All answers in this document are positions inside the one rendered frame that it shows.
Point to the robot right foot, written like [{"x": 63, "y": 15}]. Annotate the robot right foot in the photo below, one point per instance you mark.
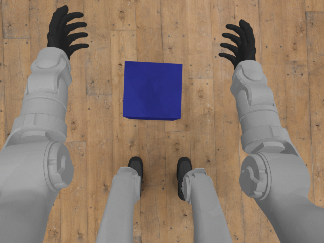
[{"x": 183, "y": 166}]

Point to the right robot hand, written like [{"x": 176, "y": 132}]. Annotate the right robot hand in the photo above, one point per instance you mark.
[{"x": 245, "y": 49}]

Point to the robot right forearm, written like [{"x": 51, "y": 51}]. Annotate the robot right forearm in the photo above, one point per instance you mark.
[{"x": 257, "y": 112}]

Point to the carton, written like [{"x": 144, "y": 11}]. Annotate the carton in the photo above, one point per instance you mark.
[{"x": 152, "y": 91}]

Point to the robot left forearm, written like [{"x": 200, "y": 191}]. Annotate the robot left forearm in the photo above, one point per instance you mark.
[{"x": 44, "y": 104}]

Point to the left robot upper arm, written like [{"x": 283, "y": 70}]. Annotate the left robot upper arm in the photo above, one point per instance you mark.
[{"x": 31, "y": 176}]

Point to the left robot hand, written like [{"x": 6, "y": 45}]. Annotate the left robot hand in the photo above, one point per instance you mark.
[{"x": 58, "y": 31}]

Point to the right robot thigh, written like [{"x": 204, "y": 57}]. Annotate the right robot thigh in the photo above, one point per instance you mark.
[{"x": 210, "y": 225}]

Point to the right robot upper arm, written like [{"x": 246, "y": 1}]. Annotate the right robot upper arm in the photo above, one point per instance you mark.
[{"x": 279, "y": 183}]

